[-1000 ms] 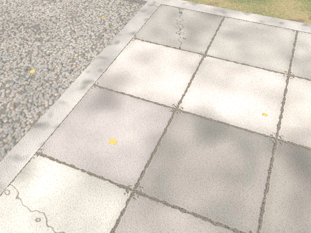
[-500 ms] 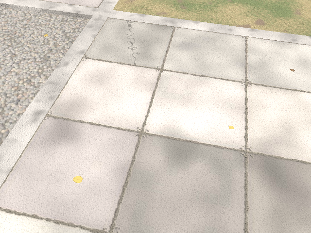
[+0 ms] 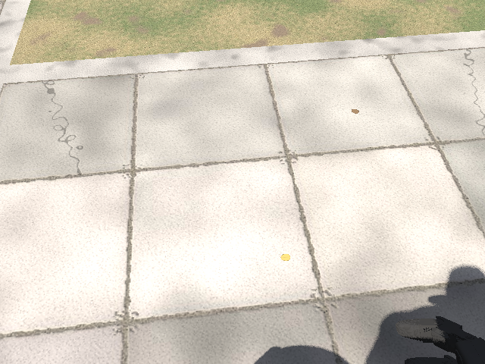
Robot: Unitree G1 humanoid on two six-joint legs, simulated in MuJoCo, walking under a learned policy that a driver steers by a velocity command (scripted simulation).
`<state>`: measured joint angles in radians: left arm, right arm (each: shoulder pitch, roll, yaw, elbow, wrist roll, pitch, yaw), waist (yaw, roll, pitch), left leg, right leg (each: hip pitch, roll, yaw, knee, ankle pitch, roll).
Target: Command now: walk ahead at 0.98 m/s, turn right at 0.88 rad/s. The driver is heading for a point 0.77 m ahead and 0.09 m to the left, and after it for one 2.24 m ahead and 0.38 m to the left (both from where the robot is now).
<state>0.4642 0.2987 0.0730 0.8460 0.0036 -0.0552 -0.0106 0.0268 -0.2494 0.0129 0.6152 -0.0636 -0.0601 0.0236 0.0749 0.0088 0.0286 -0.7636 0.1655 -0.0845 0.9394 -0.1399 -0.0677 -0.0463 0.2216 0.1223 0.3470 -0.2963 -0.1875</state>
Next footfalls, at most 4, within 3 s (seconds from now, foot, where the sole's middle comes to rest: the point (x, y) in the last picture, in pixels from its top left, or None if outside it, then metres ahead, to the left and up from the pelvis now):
0.16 left None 0.40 0.14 -0.77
0.58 right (312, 354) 0.51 -0.11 -0.77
0.96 left None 0.46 0.15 -0.77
1.48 right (289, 343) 0.53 -0.05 -0.77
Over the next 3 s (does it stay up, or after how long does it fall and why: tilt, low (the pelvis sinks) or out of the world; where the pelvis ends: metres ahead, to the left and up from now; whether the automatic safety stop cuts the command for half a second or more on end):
stays up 0.79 0.18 0.00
